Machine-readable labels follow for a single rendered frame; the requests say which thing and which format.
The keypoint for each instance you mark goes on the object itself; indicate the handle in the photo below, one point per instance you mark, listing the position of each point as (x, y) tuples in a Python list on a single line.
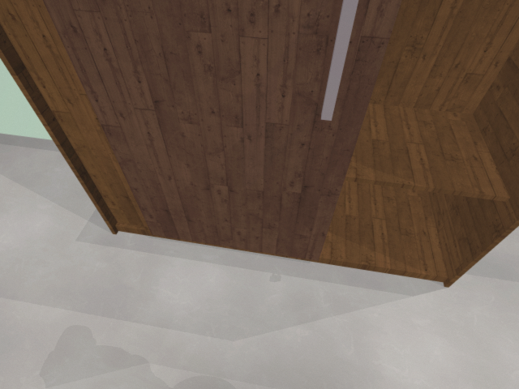
[(346, 22)]

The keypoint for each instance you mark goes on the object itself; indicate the wardrobe door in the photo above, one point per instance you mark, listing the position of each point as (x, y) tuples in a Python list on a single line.
[(32, 32), (213, 110)]

